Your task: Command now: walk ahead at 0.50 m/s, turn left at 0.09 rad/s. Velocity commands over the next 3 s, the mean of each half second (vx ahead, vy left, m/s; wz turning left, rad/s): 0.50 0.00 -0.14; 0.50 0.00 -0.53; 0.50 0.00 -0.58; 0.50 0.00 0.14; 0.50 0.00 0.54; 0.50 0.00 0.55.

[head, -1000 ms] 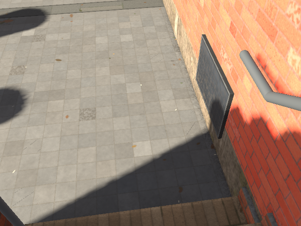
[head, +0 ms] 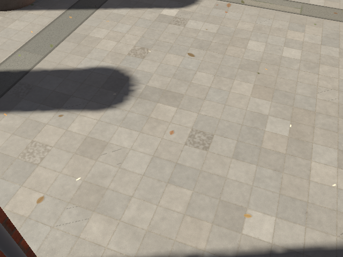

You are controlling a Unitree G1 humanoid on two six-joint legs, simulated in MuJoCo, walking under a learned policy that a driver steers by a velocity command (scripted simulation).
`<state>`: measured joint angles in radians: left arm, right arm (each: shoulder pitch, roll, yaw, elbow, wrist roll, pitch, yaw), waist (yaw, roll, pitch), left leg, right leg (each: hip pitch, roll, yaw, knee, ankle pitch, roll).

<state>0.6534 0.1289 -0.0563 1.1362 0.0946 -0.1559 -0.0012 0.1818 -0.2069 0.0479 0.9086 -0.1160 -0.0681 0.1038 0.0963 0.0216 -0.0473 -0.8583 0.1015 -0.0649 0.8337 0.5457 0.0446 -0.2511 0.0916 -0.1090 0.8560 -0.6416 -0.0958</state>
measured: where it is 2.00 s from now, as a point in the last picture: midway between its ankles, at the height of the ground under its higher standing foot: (254, 188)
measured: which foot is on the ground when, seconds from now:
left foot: up 0.00-0.18, down 0.20-0.68, up 0.70-1.00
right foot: down 0.00-0.20, up 0.22-0.64, down 0.66-1.00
